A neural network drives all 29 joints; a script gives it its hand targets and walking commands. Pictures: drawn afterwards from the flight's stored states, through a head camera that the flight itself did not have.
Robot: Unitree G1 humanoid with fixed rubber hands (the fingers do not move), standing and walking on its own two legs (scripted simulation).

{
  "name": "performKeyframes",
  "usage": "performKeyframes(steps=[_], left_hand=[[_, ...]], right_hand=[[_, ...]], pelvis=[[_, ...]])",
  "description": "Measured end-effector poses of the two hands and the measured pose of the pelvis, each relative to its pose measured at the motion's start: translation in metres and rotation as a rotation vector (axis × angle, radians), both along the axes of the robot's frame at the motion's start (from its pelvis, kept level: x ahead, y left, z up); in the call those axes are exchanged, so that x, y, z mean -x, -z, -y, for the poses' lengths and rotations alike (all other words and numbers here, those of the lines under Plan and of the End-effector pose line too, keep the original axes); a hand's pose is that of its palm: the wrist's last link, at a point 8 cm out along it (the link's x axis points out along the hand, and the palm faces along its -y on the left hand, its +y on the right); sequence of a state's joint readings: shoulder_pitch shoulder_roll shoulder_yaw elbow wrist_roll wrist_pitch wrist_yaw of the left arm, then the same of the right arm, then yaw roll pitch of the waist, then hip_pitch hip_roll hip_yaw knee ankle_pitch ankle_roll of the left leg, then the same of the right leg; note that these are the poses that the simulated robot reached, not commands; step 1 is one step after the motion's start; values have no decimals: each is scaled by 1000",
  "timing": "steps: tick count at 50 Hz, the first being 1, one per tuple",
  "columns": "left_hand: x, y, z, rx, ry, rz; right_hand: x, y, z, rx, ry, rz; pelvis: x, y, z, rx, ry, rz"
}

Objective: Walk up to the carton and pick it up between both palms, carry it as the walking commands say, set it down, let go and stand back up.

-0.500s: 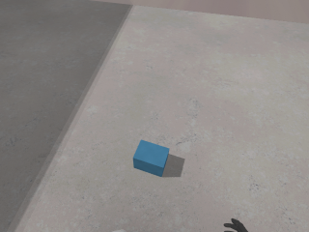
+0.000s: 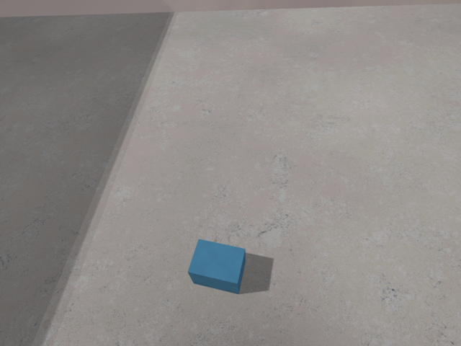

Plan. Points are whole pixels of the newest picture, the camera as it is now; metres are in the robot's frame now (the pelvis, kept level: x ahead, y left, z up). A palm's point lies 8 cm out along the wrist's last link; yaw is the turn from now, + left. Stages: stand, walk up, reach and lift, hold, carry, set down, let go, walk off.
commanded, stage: walk up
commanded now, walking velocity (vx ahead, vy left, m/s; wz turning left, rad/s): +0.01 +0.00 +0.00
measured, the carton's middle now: (218, 266) +0.50 +0.08 -0.70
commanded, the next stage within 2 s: none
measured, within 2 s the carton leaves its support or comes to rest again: neither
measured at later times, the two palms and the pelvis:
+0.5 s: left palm out of the picture -0.04 +0.27 -0.14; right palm out of the picture +0.05 -0.23 -0.13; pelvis -0.04 +0.01 +0.00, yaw +0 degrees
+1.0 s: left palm out of the picture -0.02 +0.36 -0.11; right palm out of the picture +0.01 -0.18 -0.15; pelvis +0.01 +0.08 +0.00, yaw -6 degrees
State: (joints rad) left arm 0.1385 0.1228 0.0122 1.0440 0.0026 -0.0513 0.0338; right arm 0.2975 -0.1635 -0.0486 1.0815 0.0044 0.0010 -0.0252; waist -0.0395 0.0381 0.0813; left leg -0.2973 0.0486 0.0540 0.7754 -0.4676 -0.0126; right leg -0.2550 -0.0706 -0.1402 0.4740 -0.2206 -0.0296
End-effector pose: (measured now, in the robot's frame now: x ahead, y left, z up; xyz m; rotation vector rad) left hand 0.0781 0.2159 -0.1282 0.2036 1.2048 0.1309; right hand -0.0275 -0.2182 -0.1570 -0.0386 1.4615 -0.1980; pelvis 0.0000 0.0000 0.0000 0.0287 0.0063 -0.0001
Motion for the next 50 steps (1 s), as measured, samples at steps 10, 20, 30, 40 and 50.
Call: performKeyframes(steps=[10,20,30,40,50], left_hand=[[32,21,-34,0,-86,-96],[77,13,-65,-21,-113,-130],[148,8,-17,11,-113,-237],[136,2,-18,-8,-82,-230],[97,-17,-142,-181,-53,-271]], right_hand=[[-94,-9,5,98,-105,197],[-92,-36,15,173,-143,257],[-29,-9,6,34,-84,172],[41,-9,6,41,-29,-30],[-39,-8,-40,52,-43,82]], pelvis=[[-1,9,-17,36,-11,10],[28,0,-23,51,-6,6],[42,0,-7,22,8,30],[32,-3,-17,-5,60,6],[-8,2,-80,-22,101,-50]])
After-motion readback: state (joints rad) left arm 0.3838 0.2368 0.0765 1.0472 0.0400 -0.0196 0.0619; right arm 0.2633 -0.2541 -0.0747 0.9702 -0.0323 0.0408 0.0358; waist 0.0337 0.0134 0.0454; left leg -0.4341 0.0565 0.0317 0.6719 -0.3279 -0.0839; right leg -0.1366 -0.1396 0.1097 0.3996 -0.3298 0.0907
